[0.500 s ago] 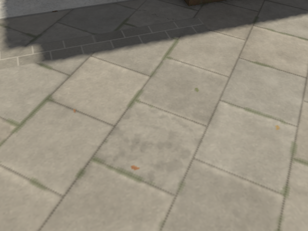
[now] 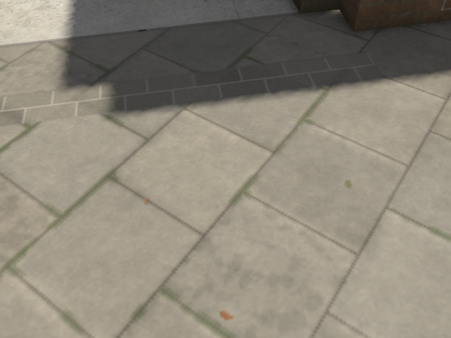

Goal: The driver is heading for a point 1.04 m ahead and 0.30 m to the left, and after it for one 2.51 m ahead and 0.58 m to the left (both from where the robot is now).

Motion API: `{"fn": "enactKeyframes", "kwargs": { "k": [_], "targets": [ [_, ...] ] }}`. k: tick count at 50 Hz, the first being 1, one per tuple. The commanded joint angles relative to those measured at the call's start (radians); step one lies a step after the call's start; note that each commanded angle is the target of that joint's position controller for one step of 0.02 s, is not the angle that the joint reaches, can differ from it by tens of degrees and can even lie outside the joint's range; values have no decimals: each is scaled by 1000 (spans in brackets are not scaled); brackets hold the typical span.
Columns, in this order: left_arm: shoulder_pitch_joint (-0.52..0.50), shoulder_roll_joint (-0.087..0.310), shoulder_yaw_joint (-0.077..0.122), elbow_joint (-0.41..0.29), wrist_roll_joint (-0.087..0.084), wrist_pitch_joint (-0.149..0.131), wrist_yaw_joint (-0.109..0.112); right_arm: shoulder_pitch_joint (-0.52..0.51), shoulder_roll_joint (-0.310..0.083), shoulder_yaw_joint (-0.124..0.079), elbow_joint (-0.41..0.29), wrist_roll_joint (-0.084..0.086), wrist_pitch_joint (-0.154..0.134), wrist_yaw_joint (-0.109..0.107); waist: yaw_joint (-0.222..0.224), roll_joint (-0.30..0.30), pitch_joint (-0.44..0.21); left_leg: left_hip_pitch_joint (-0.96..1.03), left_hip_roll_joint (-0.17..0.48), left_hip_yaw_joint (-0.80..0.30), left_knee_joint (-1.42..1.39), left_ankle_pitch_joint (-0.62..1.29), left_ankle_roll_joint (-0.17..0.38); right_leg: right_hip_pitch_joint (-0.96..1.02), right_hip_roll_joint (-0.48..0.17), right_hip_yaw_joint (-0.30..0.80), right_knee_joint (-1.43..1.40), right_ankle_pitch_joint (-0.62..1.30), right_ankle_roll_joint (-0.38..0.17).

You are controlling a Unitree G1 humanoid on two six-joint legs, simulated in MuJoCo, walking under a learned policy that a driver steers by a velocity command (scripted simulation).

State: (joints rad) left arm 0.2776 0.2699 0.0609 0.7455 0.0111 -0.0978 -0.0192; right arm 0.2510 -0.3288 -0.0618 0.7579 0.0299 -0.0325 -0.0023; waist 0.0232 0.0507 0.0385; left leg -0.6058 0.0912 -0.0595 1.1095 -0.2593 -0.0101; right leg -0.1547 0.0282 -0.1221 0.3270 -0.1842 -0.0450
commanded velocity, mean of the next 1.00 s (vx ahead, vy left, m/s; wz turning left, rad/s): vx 0.50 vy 0.00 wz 0.52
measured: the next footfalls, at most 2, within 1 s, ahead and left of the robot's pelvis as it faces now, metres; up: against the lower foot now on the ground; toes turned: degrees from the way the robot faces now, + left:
left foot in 0.30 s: +0.32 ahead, +0.16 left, +0.00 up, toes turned +13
right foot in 0.78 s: +0.65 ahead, +0.06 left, +0.00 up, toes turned +31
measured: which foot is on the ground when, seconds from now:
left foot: up 0.00-0.28, down 0.30-0.78, up 0.80-1.00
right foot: down 0.00-0.30, up 0.32-0.76, down 0.78-1.00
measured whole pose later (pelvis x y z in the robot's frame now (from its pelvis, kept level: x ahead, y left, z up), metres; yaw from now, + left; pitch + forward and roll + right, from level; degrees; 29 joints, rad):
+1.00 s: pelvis +0.55 +0.13 +0.00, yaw +33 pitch +1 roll -1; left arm 0.30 0.27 0.06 0.78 0.00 -0.10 -0.02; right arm 0.23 -0.31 -0.05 0.67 0.02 -0.03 0.00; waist 0.04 0.05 0.03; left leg -0.56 0.04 -0.07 1.06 -0.32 0.00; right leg -0.19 0.04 -0.04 0.36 -0.19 -0.04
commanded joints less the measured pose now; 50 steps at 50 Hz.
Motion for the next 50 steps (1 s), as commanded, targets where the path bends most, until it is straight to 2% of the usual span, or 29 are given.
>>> {"fn": "enactKeyframes", "kwargs": {
  "k": [1, 5, 10, 12, 13, 14, 15, 16, 17, 18, 19, 20, 21, 22, 25, 30, 32, 35, 37, 38, 39, 40, 41, 42, 43, 44, 46, 47, 50],
  "targets": [
    [-67, 120, 34, -49, 0, -29, 8, 20, -16, -3, -67, -8, 3, 4, -32, -106, 12, -79, 49, -58, -87, 134, -11, 22, -288, 143, -209, 231, -162],
    [-37, 163, 45, -23, -6, -17, 19, -116, 3, 12, -111, -9, -11, 35, 17, -79, 45, -41, 29, 17, -330, 306, 6, 53, -270, 20, -217, 254, -135],
    [34, 208, 61, 18, -32, 18, 23, -240, -16, 9, -188, -7, -10, 63, 46, -78, 69, -73, -2, 83, -464, 211, 62, 227, -316, -37, -139, 376, -103],
    [27, 238, 69, 17, -37, 35, 29, -205, -47, -8, -201, -9, -4, 66, 6, -115, 12, 28, -66, 142, -471, 106, 101, 268, -315, -68, -8, 700, -79],
    [19, 250, 71, 13, -41, 44, 33, -122, -78, -26, -188, -8, 0, 64, -45, -129, -46, 142, -110, 169, -474, 64, 126, 264, -304, -85, 126, 844, -66],
    [6, 242, 66, 7, -45, 51, 37, 30, -124, -56, -152, -4, 4, 54, -133, -116, -128, 361, -157, 178, -531, 106, 161, 188, -270, -113, 331, 857, -36],
    [24, 202, 48, -10, -25, 45, 42, 195, -204, -91, -114, -1, 17, 34, -200, -30, -221, 673, -78, 11, -548, 134, 213, -51, -228, -111, 630, 569, 11],
    [119, 50, 2, -68, 12, 20, 29, 147, -312, -101, -128, 3, 9, 27, -58, 227, -294, 968, 179, -575, -648, -33, 398, -501, -14, -15, 981, -387, 77],
    [23, 137, 9, -78, -22, -17, 16, 172, -234, -78, -165, -5, -9, 34, -139, 103, -422, 1019, 246, -799, -795, -154, 436, -603, -2, 218, 1084, -427, 66],
    [-73, 184, 22, -110, -58, -33, 9, 141, -176, -62, -149, -13, -24, 38, -148, 48, -272, 925, 219, -649, -821, -91, 380, -677, -48, 222, 1056, -323, 47],
    [-87, 168, 15, -112, -48, -43, 14, 88, -151, -54, -150, -9, -31, 37, -104, -19, -176, 780, 172, -520, -816, 15, 345, -648, -92, 215, 967, -234, 37],
    [-86, 167, 18, -101, -20, -45, 22, 23, -122, -46, -159, -11, -32, 35, -62, -45, -123, 649, 133, -425, -817, 140, 319, -585, -122, 212, 882, -184, 43],
    [-67, 175, 24, -96, -8, -35, 23, -13, -98, -36, -175, -24, -33, 30, -29, -27, -107, 562, 104, -365, -835, 240, 310, -513, -141, 219, 840, -148, 49],
    [-55, 172, 26, -94, -3, -24, 21, -28, -97, -35, -179, -29, -33, 27, -12, -13, -102, 512, 93, -344, -854, 296, 314, -474, -142, 215, 810, -131, 61],
    [-80, 127, 13, -100, 8, 1, 23, -5, -122, -41, -155, -20, -38, 10, -8, -23, -71, 408, 58, -252, -876, 406, 315, -451, -127, 182, 679, -60, 107],
    [-274, 83, -10, -143, -2, -4, 10, 60, -142, -46, -119, -9, -22, -12, -82, 22, -34, 349, -16, -192, -855, 259, 236, -369, -53, 167, 308, 246, 126],
    [-323, 96, -7, -157, -14, -12, 1, 95, -148, -48, -101, -4, -17, -14, -102, 32, -28, 370, 4, -239, -834, 207, 227, -340, -34, 177, 242, 272, 119],
    [-325, 133, 9, -163, -19, -24, -10, 110, -135, -46, -87, -1, -8, -18, -88, 54, -30, 458, 39, -333, -753, 168, 210, -319, -27, 211, 172, 195, 87],
    [-254, 154, 23, -147, -21, -32, -8, 89, -130, -47, -89, -4, -2, -19, -44, 86, -40, 474, 43, -371, -689, 203, 190, -230, -25, 198, 143, 120, 51],
    [-163, 173, 38, -125, -16, -37, -2, 78, -103, -38, -95, -7, -2, -17, 4, 80, -87, 453, 1, -348, -600, 251, 162, -90, -32, 186, 104, 131, 22],
    [-27, 217, 53, -114, 2, -41, 7, 76, -46, -17, -112, -18, -5, -12, 65, 11, -217, 361, -54, -285, -362, 182, 126, 152, -165, 301, 130, 98, -41],
    [82, 303, 74, -87, 17, -29, 9, 204, 21, 5, -137, 0, -13, -13, 31, -270, -362, 17, -206, -138, -20, -225, 48, 508, -403, 724, 71, -86, -203],
    [98, 239, 63, -73, -10, -23, -1, 228, -57, -2, -126, 14, -18, -15, 35, -322, -344, -144, -149, -137, 142, -332, 31, 512, -458, 949, -15, -342, -232],
    [55, 165, 43, -80, -16, -19, 1, 140, -122, -21, -118, 13, -15, -16, 59, -209, -202, -183, -108, -141, 193, -238, 23, 391, -408, 816, -43, -387, -191],
    [10, 138, 32, -82, -8, -11, 2, 68, -123, -22, -129, -1, -12, -17, 52, -139, -118, -161, -78, -101, 183, -167, 19, 271, -361, 673, -50, -281, -159],
    [-20, 118, 24, -73, -3, -7, 1, 19, -108, -21, -144, -14, -15, -15, 38, -117, -53, -144, -56, -93, 137, -121, 18, 166, -319, 577, -70, -158, -155],
    [-38, 97, 15, -59, 3, -11, 3, 18, -69, -17, -146, -9, -16, -4, 0, -151, -25, -69, -23, -80, 53, -75, 23, 65, -263, 453, -113, -14, -147],
    [-33, 96, 15, -49, -4, -15, 2, 25, -47, -12, -143, -8, -14, 0, -8, -158, -30, -54, -19, -65, 15, -75, 21, 53, -255, 416, -128, 36, -157],
    [-16, 143, 27, -19, -18, -19, 3, -39, -10, 7, -163, -23, -17, 6, -6, -137, -16, -68, 2, -24, -146, -11, 5, 43, -264, 340, -171, 161, -188]
  ]
}}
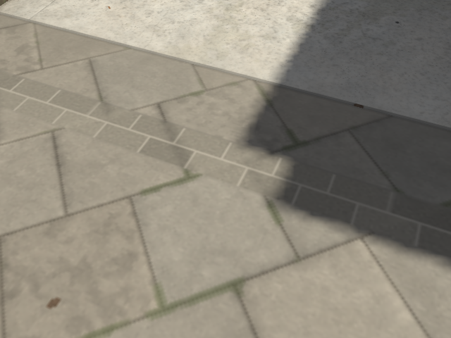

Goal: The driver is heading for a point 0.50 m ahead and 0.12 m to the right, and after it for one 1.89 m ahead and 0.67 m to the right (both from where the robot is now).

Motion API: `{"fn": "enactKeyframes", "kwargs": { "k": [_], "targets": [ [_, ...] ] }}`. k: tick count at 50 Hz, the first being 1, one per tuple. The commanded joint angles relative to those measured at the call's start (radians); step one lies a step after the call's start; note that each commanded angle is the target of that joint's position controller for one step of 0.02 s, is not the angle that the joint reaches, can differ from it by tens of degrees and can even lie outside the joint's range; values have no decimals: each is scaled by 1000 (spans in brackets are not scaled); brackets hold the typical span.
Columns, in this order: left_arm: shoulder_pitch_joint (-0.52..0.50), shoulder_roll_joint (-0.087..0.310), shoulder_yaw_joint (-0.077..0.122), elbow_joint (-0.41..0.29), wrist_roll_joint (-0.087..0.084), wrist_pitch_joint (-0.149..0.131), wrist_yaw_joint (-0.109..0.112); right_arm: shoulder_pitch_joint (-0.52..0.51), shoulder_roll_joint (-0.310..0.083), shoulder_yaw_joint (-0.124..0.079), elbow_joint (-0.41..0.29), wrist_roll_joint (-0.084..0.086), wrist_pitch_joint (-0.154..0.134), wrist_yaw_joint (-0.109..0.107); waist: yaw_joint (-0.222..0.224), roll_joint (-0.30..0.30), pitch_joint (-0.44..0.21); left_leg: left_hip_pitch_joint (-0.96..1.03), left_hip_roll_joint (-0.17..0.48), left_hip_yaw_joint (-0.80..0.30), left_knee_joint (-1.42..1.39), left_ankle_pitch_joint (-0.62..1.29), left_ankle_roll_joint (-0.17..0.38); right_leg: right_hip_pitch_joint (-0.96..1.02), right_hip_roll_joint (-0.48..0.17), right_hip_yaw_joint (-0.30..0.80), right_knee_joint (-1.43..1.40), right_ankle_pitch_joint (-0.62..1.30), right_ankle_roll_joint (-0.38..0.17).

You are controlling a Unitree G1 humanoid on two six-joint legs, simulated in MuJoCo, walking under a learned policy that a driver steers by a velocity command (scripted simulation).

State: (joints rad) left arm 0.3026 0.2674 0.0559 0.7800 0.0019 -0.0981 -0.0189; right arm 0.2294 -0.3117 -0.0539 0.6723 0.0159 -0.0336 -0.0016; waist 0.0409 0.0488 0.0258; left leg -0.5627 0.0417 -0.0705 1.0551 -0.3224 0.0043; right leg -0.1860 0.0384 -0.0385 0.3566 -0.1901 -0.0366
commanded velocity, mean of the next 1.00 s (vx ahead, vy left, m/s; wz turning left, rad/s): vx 0.40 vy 0.00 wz -0.30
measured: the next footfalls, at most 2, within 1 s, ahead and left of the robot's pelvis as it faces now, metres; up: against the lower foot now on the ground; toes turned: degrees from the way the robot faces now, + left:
left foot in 0.26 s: +0.30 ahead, +0.16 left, +0.00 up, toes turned +1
right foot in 0.78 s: +0.55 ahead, -0.12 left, +0.00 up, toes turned -17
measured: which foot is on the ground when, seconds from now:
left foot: up 0.00-0.24, down 0.26-0.78, up 0.80-1.00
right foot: down 0.00-0.28, up 0.30-0.76, down 0.78-1.00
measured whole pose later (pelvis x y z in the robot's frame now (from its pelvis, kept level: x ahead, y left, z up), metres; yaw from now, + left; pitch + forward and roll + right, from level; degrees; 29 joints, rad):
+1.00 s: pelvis +0.47 -0.02 -0.01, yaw -23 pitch +3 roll +1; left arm 0.18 0.31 0.07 0.65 0.00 0.00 -0.01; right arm 0.10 -0.32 -0.05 0.71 -0.01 -0.03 -0.04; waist 0.02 0.01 0.09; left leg -0.60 0.04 -0.09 1.07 -0.41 -0.08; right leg -0.39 0.10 0.06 0.45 -0.10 -0.09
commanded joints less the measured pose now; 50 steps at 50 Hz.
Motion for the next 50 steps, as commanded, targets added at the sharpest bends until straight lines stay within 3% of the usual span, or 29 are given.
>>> {"fn": "enactKeyframes", "kwargs": {
  "k": [1, 5, 9, 11, 12, 13, 14, 15, 16, 17, 18, 19, 21, 24, 28, 32, 34, 36, 37, 38, 39, 40, 41, 42, 43, 44, 45, 47, 50],
  "targets": [
    [-39, 157, 34, -47, -11, -16, 3, -43, -21, 5, -82, -12, -21, 9, -17, -126, -4, -102, 57, -2, -156, 107, -11, 75, -268, 225, -207, 190, -195],
    [8, 190, 37, -14, -23, -1, 5, -169, -10, 16, -102, -4, -38, 26, 30, -122, 10, -8, 31, 51, -391, 291, -13, 67, -236, 126, -208, 226, -161],
    [76, 208, 39, 30, -35, 20, 6, -253, -35, 8, -136, 5, -45, 39, 39, -133, 32, 29, 7, 56, -499, 264, 19, 146, -287, 147, -170, 257, -138],
    [68, 225, 41, 39, -38, 33, 11, -192, -66, -9, -125, 2, -52, 40, -21, -138, 5, 154, -21, 72, -563, 232, 47, 158, -288, 150, -84, 386, -114],
    [62, 218, 37, 38, -38, 36, 13, -80, -101, -31, -90, -4, -52, 33, -84, -122, -62, 328, -44, 89, -599, 242, 69, 125, -248, 118, 45, 499, -91],
    [54, 182, 21, 26, -25, 32, 15, 75, -154, -55, -54, -14, -50, 22, -158, -98, -173, 579, 26, 29, -571, 260, 104, 0, -197, 84, 252, 426, -54],
    [115, 74, -15, -14, -3, 19, 12, 206, -257, -78, -44, -39, -40, 7, -168, 117, -342, 958, 306, -333, -566, 210, 219, -352, -69, 16, 640, 5, 19],
    [140, 85, -16, -6, -24, 6, 13, 227, -214, -67, -34, -31, -34, 9, -168, 209, -424, 964, 394, -613, -705, 48, 290, -497, -18, 126, 835, -396, 30],
    [76, 176, 14, -14, -49, 5, 12, 173, -151, -46, -29, -20, -36, 12, -164, 118, -259, 835, 355, -498, -738, -30, 250, -575, -72, 163, 908, -346, 24],
    [23, 176, 17, -30, -52, 7, 12, 111, -112, -33, -28, -14, -39, 14, -136, 98, -157, 713, 312, -364, -765, -22, 220, -584, -115, 136, 890, -261, 18],
    [0, 162, 18, -31, -40, 15, 15, 49, -77, -22, -23, -15, -45, 19, -104, 68, -88, 598, 268, -270, -807, 32, 203, -555, -142, 126, 847, -191, 25],
    [10, 150, 23, -24, -31, 29, 18, 5, -51, -17, -20, -20, -55, 22, -70, 85, -51, 511, 235, -190, -844, 98, 187, -503, -167, 134, 808, -134, 30],
    [43, 104, 18, -10, -33, 54, 17, -33, -45, -22, -4, -29, -74, 22, -34, 74, -29, 419, 216, -87, -899, 211, 187, -431, -175, 133, 795, -67, 46],
    [-5, 87, 19, -34, -29, 69, 19, -30, -65, -34, 29, -37, -89, 14, -26, 25, 4, 417, 215, 27, -927, 344, 192, -486, -175, 156, 717, 42, 63],
    [-116, 61, 7, -72, -23, 59, -5, -8, -99, -43, 61, -31, -82, -2, -60, 0, 34, 451, 193, 157, -939, 389, 170, -475, -161, 110, 474, 234, 54],
    [-251, 52, -3, -135, -19, 57, -31, 48, -135, -55, 98, -15, -58, -10, -105, -28, 88, 547, 225, 220, -907, 470, 156, -496, -146, 47, 319, 233, 22],
    [-268, 65, 4, -165, -10, 57, -44, 49, -154, -61, 105, -5, -36, -18, -97, -9, 72, 600, 233, 249, -817, 691, 134, -465, -113, 1, 277, 173, 2],
    [-197, 103, 25, -167, -7, 59, -52, 33, -181, -69, 97, 8, -18, -31, -48, 37, -6, 633, 224, 266, -660, 984, 103, -344, -44, -53, 271, 87, -30],
    [-97, 137, 44, -147, -10, 61, -50, 19, -186, -71, 90, 14, -9, -35, 6, 38, -64, 619, 205, 273, -517, 1043, 84, -225, -5, -66, 244, 81, -55],
    [35, 187, 72, -116, -8, 62, -36, 5, -169, -63, 82, 19, -8, -36, 81, 7, -134, 538, 159, 291, -311, 949, 42, -24, 25, -53, 152, 201, -90],
    [92, 275, 94, -108, -8, 73, -8, 61, -99, -39, 64, -19, -18, -30, 70, -170, -217, 285, 80, 288, -2, 374, -24, 253, -132, 165, 168, 596, -152],
    [11, 353, 93, -165, 16, 70, -1, 169, -23, -8, 29, -45, -36, -15, -41, -346, -383, -56, -127, 148, 384, -381, -94, 532, -422, 698, 145, 852, -415],
    [23, 285, 81, -190, 9, 70, -11, 118, -129, -27, 48, -22, -49, -2, 48, -159, -511, -67, -76, -53, 430, -353, -77, 517, -416, 685, 87, 760, -418],
    [-32, 239, 68, -193, 0, 65, -14, 25, -137, -29, 14, 8, -49, -2, 37, -121, -375, -113, -36, -42, 387, -273, -55, 409, -364, 548, 71, 656, -368],
    [-79, 201, 61, -185, -19, 64, -11, -4, -119, -26, 16, -3, -44, -15, 1, -40, -231, -131, 3, -23, 289, -202, -55, 253, -297, 448, 47, 572, -305],
    [-117, 170, 52, -190, -23, 68, -2, -15, -126, -31, 20, -20, -31, -29, -22, -46, -176, -99, 29, -23, 213, -154, -59, 138, -265, 403, 25, 523, -274],
    [-139, 166, 49, -200, -11, 73, 3, -3, -130, -35, 21, -22, -16, -32, -51, -69, -147, -28, 30, -21, 175, -126, -61, 29, -236, 375, -4, 513, -262],
    [-157, 185, 56, -205, 6, 77, 10, 28, -99, -28, 25, -29, 1, -35, -77, -98, -150, 38, 8, -3, 92, -98, -79, -65, -215, 346, -17, 569, -262],
    [-147, 208, 64, -199, -2, 89, 29, -1, -79, -20, 19, -32, 10, -43, -70, -111, -182, 47, -15, -8, -47, -32, -105, -78, -193, 335, 0, 554, -246]
  ]
}}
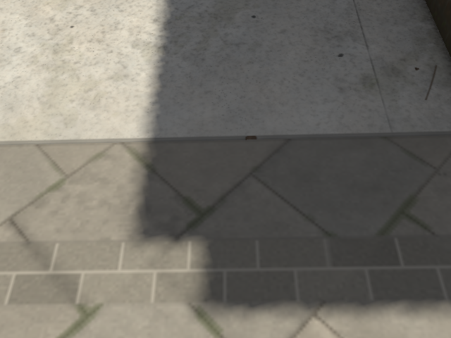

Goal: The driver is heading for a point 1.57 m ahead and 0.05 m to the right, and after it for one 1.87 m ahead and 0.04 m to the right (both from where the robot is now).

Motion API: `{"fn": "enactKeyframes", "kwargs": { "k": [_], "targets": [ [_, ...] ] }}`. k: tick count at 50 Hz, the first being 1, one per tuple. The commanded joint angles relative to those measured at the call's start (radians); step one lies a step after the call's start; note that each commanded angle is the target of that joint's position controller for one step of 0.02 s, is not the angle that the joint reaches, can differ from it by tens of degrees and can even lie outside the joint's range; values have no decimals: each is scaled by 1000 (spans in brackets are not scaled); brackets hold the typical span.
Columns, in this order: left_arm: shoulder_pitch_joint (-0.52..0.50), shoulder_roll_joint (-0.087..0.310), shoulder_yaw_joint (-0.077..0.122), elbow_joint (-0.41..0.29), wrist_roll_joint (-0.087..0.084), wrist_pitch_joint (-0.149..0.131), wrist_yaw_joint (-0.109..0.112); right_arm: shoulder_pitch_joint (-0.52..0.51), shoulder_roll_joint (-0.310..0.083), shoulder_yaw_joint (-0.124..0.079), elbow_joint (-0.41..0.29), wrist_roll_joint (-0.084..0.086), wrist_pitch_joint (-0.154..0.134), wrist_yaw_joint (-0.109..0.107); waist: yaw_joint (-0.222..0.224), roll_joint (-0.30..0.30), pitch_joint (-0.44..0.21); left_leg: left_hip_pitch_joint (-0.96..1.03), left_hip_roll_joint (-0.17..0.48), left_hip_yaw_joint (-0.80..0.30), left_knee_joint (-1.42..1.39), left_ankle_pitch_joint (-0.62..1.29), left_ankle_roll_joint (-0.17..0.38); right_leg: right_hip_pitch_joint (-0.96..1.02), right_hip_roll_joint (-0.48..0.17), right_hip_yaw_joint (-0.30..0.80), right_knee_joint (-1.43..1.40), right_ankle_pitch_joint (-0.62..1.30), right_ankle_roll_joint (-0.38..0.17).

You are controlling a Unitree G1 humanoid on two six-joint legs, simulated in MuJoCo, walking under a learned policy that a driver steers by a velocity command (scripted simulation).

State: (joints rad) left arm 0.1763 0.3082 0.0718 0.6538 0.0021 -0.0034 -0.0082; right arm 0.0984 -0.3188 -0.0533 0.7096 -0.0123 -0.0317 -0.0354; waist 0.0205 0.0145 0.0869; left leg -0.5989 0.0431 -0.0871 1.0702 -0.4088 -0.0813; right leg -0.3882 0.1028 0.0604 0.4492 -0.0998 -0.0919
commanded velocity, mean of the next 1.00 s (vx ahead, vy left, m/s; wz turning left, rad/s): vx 0.03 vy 0.00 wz -0.32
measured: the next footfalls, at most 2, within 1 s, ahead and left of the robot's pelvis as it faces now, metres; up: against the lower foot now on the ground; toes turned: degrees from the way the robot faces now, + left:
left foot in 0.24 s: +0.15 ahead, +0.16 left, +0.00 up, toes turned -15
right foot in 0.62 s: +0.05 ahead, -0.09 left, +0.00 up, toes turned -19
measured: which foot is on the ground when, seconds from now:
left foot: up 0.00-0.22, down 0.24-0.64, up 0.66-0.90, down 0.92-1.00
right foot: down 0.00-0.24, up 0.26-0.60, down 0.62-1.00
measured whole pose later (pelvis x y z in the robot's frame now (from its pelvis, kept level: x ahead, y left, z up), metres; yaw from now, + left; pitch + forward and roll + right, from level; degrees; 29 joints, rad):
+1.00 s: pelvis +0.05 +0.02 +0.00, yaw -18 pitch -1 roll -1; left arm 0.10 0.24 0.04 0.74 0.02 0.02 0.03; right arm 0.21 -0.30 -0.05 0.81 0.01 0.03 -0.02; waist -0.03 0.00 0.04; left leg -0.25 0.04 -0.04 0.57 -0.31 -0.03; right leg -0.23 0.02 -0.03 0.54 -0.29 -0.02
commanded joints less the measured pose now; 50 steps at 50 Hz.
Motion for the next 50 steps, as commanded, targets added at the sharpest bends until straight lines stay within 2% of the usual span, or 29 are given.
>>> {"fn": "enactKeyframes", "kwargs": {
  "k": [1, 6, 9, 11, 12, 13, 14, 15, 16, 17, 18, 20, 22, 24, 27, 30, 31, 32, 33, 34, 35, 37, 41, 43, 45, 46, 47, 48, 50],
  "targets": [
    [-23, 170, 49, -74, -8, 2, 25, 114, -71, -19, -22, -3, 12, -9, -45, -86, -252, 90, -21, 2, -99, 89, -23, 122, -248, 243, -91, 391, -177],
    [-33, 165, 48, -84, -9, 32, 40, 22, -72, -19, -51, 9, 15, 2, -13, -147, -204, 128, -54, -21, -284, 148, -17, 93, -212, 331, -98, 9, -128],
    [-22, 157, 47, -86, -11, 39, 36, 16, -82, -25, -59, 13, -4, 12, -5, -177, -201, 176, -73, -26, -412, 107, 3, 148, -220, 404, -42, 82, -118],
    [-44, 143, 42, -93, -24, 45, 38, 72, -85, -33, -44, 15, -17, 20, -45, -179, -201, 292, -68, -8, -633, 225, 34, 153, -187, 422, 20, 118, -78],
    [-23, 115, 33, -96, -25, 47, 40, 96, -123, -46, -40, 6, -20, 19, -42, -132, -209, 398, 27, -63, -708, 322, 70, 96, -141, 389, 89, -7, -31],
    [40, 58, 18, -105, -16, 46, 38, 52, -211, -63, -60, -15, -10, 9, 28, 133, -209, 494, 249, -273, -726, 537, 180, -48, -11, 219, 291, -344, 36],
    [25, 125, 37, -121, -14, 36, 35, 76, -197, -64, -51, -44, -3, 14, 6, 286, -187, 482, 368, -456, -755, 674, 342, -195, 48, 104, 499, -568, 89],
    [57, 198, 61, -94, -10, 33, 34, 55, -148, -51, -68, -33, -3, 15, 4, 186, -182, 475, 367, -397, -736, 679, 359, -210, -11, 111, 664, -523, 121],
    [61, 203, 69, -70, -18, 41, 34, 30, -108, -43, -74, -19, 0, 11, 8, 125, -171, 472, 298, -287, -713, 646, 314, -218, -26, 98, 723, -457, 141],
    [68, 176, 66, -55, -21, 55, 39, 6, -88, -37, -80, -3, 6, 7, 13, 106, -155, 477, 241, -204, -700, 609, 276, -230, -37, 83, 760, -413, 163],
    [62, 152, 60, -57, -22, 64, 38, -1, -84, -34, -80, 6, 10, 3, 4, 111, -140, 476, 226, -160, -700, 615, 269, -247, -47, 69, 782, -373, 180],
    [21, 105, 44, -78, -30, 69, 32, 17, -92, -37, -74, -2, 23, -4, -17, 137, -128, 480, 188, -75, -720, 609, 271, -235, -61, 8, 712, -324, 197],
    [-31, 75, 31, -103, -27, 64, 30, 52, -107, -43, -63, -6, 33, -7, -50, 161, -153, 524, 200, -63, -716, 631, 292, -202, -75, -10, 599, -333, 202],
    [-40, 57, 20, -111, -18, 61, 24, 45, -129, -51, -59, 0, 38, -2, -53, 177, -179, 517, 211, -41, -706, 648, 300, -105, -90, -29, 469, -355, 191],
    [-29, 70, 19, -104, -15, 61, 17, 43, -149, -56, -47, 17, 40, 13, -58, 198, -187, 500, 233, -45, -697, 640, 308, 9, -89, -64, 297, -327, 168],
    [47, 63, 21, -62, -11, 59, 6, 32, -137, -46, -26, 42, 40, 17, -11, 170, -169, 432, 205, -20, -638, 545, 256, 195, -66, -101, -49, -87, 105],
    [49, 86, 23, -63, -6, 58, 9, 86, -106, -34, -1, 39, 34, 20, -16, 117, -176, 353, 176, 7, -606, 433, 186, 313, -101, -41, -119, 25, 74],
    [66, 153, 31, -75, 2, 59, 22, 111, -38, -10, -8, -7, 24, 30, -45, -105, -228, 221, 90, 98, -430, 157, 87, 453, -301, 197, -116, 282, 18],
    [16, 154, 23, -75, 28, 49, 16, 59, -23, -3, -42, -12, 21, 23, -42, -273, -194, 160, 21, 109, -395, -145, 35, 311, -435, 309, -109, 298, -140],
    [-12, 107, 12, -83, 36, 31, 11, 13, -88, -19, -37, -5, 27, 14, -2, -204, -162, 171, 37, 68, -291, -170, 13, 264, -411, 300, -135, 215, -180],
    [-28, 79, 1, -64, 40, 15, 12, 14, -99, -27, -27, 5, 30, 14, -14, -200, -146, 162, 36, 51, -244, -149, 8, 252, -378, 259, -139, 192, -159],
    [-65, 90, 2, -47, 18, -2, 15, 53, -102, -36, 7, 2, 43, 5, -24, -188, -125, 148, 40, 34, -212, -92, -10, 258, -336, 207, -123, 227, -119],
    [-83, 40, -14, -7, 16, 1, 20, 95, -37, -15, 45, 13, 42, 14, -35, -148, -154, 268, 34, 56, -324, -17, -22, 247, -291, 118, -80, 349, -108],
    [-85, 40, -15, 13, 18, 6, 21, 93, -37, -11, 53, 21, 43, 19, -30, -145, -156, 324, 24, 78, -445, 64, -15, 254, -292, 110, -66, 311, -105],
    [-73, 80, -1, 32, 3, 12, 27, 86, -73, -15, 45, 17, 42, 21, -40, -125, -132, 373, 6, 97, -606, 250, 11, 241, -277, 98, -47, 204, -71],
    [-46, 92, 6, 41, 3, 11, 31, 69, -113, -21, 30, 9, 43, 19, -24, -86, -128, 386, 26, 58, -612, 394, 33, 236, -254, 90, -34, 87, -35],
    [-19, 100, 12, 41, 13, 10, 34, 56, -165, -32, 17, 11, 45, 16, 13, -8, -115, 374, 52, 23, -577, 523, 66, 218, -204, 51, -9, -38, -1],
    [-20, 93, 14, 38, 19, 14, 42, 56, -173, -40, 27, 25, 46, 16, 20, 66, -104, 328, 56, -13, -574, 473, 117, 211, -151, -10, 3, -102, 30],
    [-54, 80, 21, 37, 13, 24, 58, 50, -143, -40, 19, 23, 41, 14, 0, 94, -88, 254, 79, -92, -626, 370, 155, 226, -115, -81, 82, -116, 57]
  ]
}}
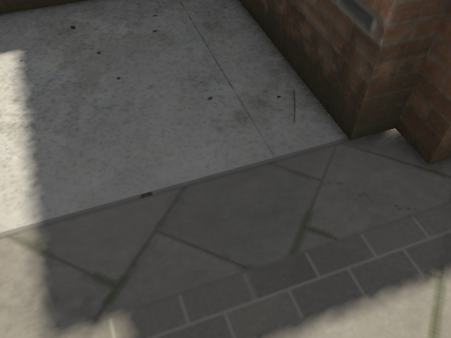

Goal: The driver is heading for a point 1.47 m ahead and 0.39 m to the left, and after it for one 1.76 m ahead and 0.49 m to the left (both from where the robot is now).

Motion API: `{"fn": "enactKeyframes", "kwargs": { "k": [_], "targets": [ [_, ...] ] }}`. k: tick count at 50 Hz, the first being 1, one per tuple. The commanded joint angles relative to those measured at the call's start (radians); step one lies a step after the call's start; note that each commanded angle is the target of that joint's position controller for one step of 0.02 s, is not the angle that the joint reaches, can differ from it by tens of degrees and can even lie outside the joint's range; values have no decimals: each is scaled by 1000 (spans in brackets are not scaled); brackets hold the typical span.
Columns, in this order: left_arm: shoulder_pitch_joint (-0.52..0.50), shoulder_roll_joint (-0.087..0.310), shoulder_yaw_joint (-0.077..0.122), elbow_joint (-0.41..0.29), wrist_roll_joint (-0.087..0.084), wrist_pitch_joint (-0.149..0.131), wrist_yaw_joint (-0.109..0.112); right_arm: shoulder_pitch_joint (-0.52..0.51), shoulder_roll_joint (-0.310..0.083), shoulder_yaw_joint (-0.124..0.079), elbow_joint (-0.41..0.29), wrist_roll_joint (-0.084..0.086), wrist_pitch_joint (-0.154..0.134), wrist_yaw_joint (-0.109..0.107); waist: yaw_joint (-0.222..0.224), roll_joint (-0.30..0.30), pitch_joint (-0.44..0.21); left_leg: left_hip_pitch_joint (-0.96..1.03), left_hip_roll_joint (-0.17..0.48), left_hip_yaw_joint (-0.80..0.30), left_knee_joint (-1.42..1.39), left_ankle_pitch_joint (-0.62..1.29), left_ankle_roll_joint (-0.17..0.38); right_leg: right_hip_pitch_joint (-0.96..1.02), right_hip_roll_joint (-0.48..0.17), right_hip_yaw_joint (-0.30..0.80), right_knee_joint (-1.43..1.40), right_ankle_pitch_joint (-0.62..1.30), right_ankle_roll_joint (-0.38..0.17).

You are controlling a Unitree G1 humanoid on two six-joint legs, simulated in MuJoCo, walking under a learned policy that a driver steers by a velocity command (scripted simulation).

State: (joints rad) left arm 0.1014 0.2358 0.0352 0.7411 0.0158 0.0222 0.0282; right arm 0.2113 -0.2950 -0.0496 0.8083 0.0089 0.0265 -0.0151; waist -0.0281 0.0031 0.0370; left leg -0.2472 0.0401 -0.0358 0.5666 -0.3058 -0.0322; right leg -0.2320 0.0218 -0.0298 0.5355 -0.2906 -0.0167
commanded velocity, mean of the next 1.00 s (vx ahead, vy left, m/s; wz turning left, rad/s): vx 0.00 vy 0.00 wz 0.48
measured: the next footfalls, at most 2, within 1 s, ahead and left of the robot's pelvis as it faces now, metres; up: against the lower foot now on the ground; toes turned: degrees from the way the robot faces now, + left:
left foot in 0.42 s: -0.01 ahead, +0.15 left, +0.00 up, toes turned +18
right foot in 0.92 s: +0.09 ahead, -0.04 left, +0.00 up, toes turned +35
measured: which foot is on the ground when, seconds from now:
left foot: down 0.00-0.14, up 0.16-0.40, down 0.42-0.94, up 0.96-1.00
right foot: down 0.00-0.42, up 0.44-0.90, down 0.92-1.00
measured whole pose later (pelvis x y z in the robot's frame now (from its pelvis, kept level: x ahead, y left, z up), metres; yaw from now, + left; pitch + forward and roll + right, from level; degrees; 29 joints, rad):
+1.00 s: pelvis -0.01 +0.04 +0.00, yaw +32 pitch +1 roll -1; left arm 0.15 0.27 0.06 0.75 0.02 -0.02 0.00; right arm 0.15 -0.31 -0.06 0.63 0.00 0.04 -0.03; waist 0.00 0.05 0.03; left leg -0.37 -0.11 -0.18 0.74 -0.47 -0.01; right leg -0.26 0.03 0.04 0.49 -0.25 -0.01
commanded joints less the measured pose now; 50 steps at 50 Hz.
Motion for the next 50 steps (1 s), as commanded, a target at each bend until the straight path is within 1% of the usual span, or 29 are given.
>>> {"fn": "enactKeyframes", "kwargs": {
  "k": [1, 4, 6, 7, 8, 9, 10, 11, 12, 16, 18, 20, 21, 22, 23, 24, 25, 26, 27, 30, 35, 39, 44, 45, 46, 47, 48, 49, 50],
  "targets": [
    [21, 138, 60, -51, -6, 6, 27, -65, -165, -45, -85, -1, -20, -8, 49, 127, -36, -117, 90, -177, -133, 247, 117, 66, -28, 2, 20, 73, -16],
    [29, 116, 67, -60, -6, 13, 26, -45, -164, -48, -101, -4, -24, -15, 40, 147, -58, -136, 103, -255, -140, 193, 144, 50, -22, 4, 50, 34, -22],
    [56, 126, 77, -55, -5, 6, 20, -59, -155, -47, -122, -2, -18, -20, 48, 98, -67, -185, 69, -232, -88, 150, 123, 81, -59, 28, -5, 17, -42],
    [87, 149, 86, -45, -3, 3, 18, -77, -138, -43, -138, 2, -15, -21, 58, 24, -65, -242, 26, -167, -5, 110, 87, 115, -119, 73, -75, 20, -70],
    [124, 186, 95, -33, 1, 0, 17, -77, -109, -37, -150, 7, -10, -21, 63, -105, -75, -296, -37, -57, 148, 40, 40, 146, -253, 192, -180, 64, -135],
    [94, 208, 96, -41, 8, -9, 18, -63, -98, -37, -163, 4, -5, -16, 51, -239, -85, -337, -44, 23, 362, -230, 8, 138, -422, 332, -247, 195, -237],
    [101, 188, 84, -53, 15, -23, 20, -80, -139, -54, -172, 0, 2, -11, 62, -177, -82, -382, 1, -17, 562, -329, -8, 124, -489, 374, -264, 313, -300],
    [59, 183, 78, -64, 13, -34, 23, -66, -143, -63, -166, 10, 11, -7, 33, -100, -71, -382, 21, -43, 637, -303, -13, 103, -469, 313, -256, 345, -289],
    [4, 194, 80, -70, 2, -40, 23, -45, -116, -57, -159, 15, 22, -5, 6, -84, -50, -374, 47, -45, 588, -245, -17, 86, -417, 219, -254, 320, -242],
    [12, 227, 91, -48, -7, -27, 26, -94, -60, -32, -189, 10, 30, 23, 43, -136, -71, -203, 36, 65, 316, -144, -21, 69, -311, -17, -204, 370, -175],
    [45, 246, 98, -34, -21, -19, 20, -88, -79, -40, -205, 14, 34, 38, 49, -147, -107, -137, 9, 104, 189, -102, -7, 110, -337, -29, -161, 411, -168],
    [41, 242, 97, -22, -45, -14, 9, -15, -90, -53, -189, 12, 43, 41, 9, -134, -127, -3, -33, 149, -14, 49, 35, 80, -335, -70, -68, 350, -111],
    [96, 204, 88, 4, -43, -14, 0, 36, -129, -70, -174, 7, 46, 29, 1, -59, -129, 115, -49, 105, -112, 154, 72, 0, -292, -120, 49, 239, -47],
    [103, 146, 70, -10, -1, -13, -7, 75, -246, -103, -184, 8, 41, 9, 6, 203, -108, 269, 147, -195, -178, 526, 157, -260, -183, -200, 338, -121, 53],
    [13, 133, 61, -86, 16, -17, 1, 54, -320, -106, -224, -33, 17, 14, -11, 324, -143, 234, 369, -532, -206, 667, 389, -463, -48, -64, 581, -424, 109],
    [-50, 180, 74, -90, -3, -15, 9, 59, -266, -94, -224, -44, -11, 27, -59, 165, -177, 211, 351, -498, -239, 556, 417, -472, -55, 63, 693, -404, 98],
    [-52, 180, 76, -92, -21, -13, 14, 22, -239, -83, -218, -35, -30, 25, -22, 145, -127, 172, 293, -410, -245, 459, 360, -480, -67, 88, 695, -311, 76],
    [-23, 181, 81, -67, -15, -10, 25, -34, -209, -78, -220, -15, -35, 16, 11, 96, -102, 149, 235, -345, -238, 379, 297, -476, -84, 102, 657, -216, 71],
    [-7, 198, 87, -58, -5, -8, 33, -78, -176, -66, -226, 1, -33, 8, 32, 103, -90, 124, 208, -312, -234, 387, 265, -460, -84, 110, 624, -151, 74],
    [32, 172, 83, -46, -8, -16, 23, -69, -162, -57, -238, -5, -30, -9, 48, 105, -138, 113, 162, -272, -228, 460, 260, -377, -44, 105, 595, -50, 87],
    [-30, 139, 67, -66, -13, -21, 16, -36, -185, -69, -239, 2, -18, -22, 17, 124, -117, 124, 139, -327, -224, 318, 260, -343, -17, 126, 346, -32, 111],
    [-42, 149, 67, -72, -21, -33, 3, -43, -197, -75, -250, -1, -7, -16, 6, 147, -101, 69, 127, -401, -213, 259, 265, -254, 6, 134, 225, -65, 105],
    [11, 146, 64, -61, -26, -54, -23, -72, -166, -58, -256, 2, 7, -11, 21, 153, -144, 92, 114, -434, -127, 429, 242, -104, 3, 100, 21, -18, 69],
    [38, 139, 63, -53, -23, -59, -29, -82, -156, -52, -256, 8, 11, -14, 43, 145, -142, 70, 90, -422, -106, 413, 214, -28, 0, 87, -108, 91, 51],
    [49, 160, 66, -53, -11, -62, -29, -55, -134, -45, -251, 6, 10, -16, 41, 108, -143, 20, 54, -399, -80, 308, 167, 63, -56, 128, -179, 220, 25],
    [50, 220, 72, -69, 9, -60, -25, -12, -88, -29, -250, -17, 5, -14, 6, -67, -164, -64, -38, -288, 68, 80, 105, 154, -231, 298, -212, 398, -40],
    [19, 238, 70, -54, 28, -55, -24, -2, -101, -36, -266, -9, -2, -15, -37, -258, -105, -177, -152, -155, 151, -241, 47, 99, -354, 456, -214, 524, -208],
    [4, 180, 57, -73, 19, -60, -24, -13, -172, -55, -251, -21, -6, -19, 5, -209, -104, -182, -112, -146, 330, -336, -4, 69, -393, 483, -229, 496, -283],
    [2, 179, 55, -70, 8, -61, -20, -24, -200, -70, -241, -9, -5, -18, 12, -169, -90, -212, -113, -143, 438, -311, -23, 78, -357, 439, -219, 474, -270]
  ]
}}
